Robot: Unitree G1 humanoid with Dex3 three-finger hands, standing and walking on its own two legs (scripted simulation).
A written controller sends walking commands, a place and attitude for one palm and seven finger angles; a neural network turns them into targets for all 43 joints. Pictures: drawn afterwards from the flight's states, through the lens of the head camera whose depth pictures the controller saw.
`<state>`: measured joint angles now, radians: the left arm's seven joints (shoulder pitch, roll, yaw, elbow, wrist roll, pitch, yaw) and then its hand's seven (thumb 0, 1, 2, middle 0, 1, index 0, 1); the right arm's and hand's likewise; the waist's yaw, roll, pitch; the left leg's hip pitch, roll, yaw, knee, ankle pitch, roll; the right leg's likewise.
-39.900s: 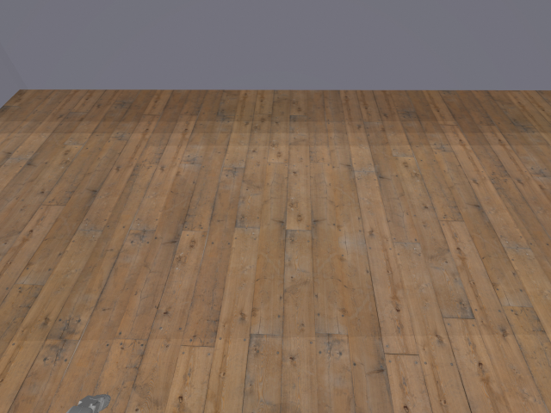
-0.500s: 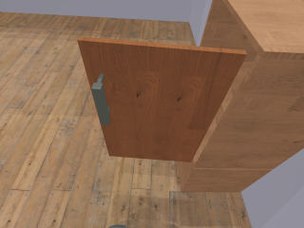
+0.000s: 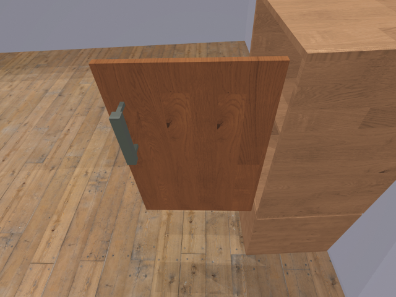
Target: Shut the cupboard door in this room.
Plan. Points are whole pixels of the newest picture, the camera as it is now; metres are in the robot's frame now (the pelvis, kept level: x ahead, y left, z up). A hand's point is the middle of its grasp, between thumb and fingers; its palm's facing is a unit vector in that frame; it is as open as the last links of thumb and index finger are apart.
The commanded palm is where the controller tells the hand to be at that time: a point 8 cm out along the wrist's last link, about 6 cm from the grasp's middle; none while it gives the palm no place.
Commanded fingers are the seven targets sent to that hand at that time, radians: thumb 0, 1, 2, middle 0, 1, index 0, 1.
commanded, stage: come to a stop and stand still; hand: left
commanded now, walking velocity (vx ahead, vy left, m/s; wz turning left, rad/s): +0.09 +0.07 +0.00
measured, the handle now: (127, 134) +0.46 +0.19 +0.08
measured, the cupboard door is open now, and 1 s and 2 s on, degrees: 86 86 86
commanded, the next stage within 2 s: look again from close up in 1.00 s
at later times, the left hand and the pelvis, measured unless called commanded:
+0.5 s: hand out of the picture +0.02 +0.16 -0.16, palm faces +0.00 -0.98 -0.18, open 7.4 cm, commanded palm none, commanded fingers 0.00 0.90 0.90 -0.20 -0.30 -0.20 -0.30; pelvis +0.03 -0.01 +0.01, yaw +0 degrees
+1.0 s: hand out of the picture +0.07 +0.17 -0.16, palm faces +0.01 -0.98 -0.21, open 7.4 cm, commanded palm none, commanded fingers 0.00 0.90 0.90 -0.20 -0.30 -0.20 -0.30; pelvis +0.05 -0.01 +0.02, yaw +0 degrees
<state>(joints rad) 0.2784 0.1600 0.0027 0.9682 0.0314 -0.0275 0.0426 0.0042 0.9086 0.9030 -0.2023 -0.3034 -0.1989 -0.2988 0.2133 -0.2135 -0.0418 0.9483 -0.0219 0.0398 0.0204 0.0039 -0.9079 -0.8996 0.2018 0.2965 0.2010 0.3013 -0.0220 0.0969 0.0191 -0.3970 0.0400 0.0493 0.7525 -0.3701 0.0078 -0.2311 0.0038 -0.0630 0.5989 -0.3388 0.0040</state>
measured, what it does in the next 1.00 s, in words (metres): shifts its weight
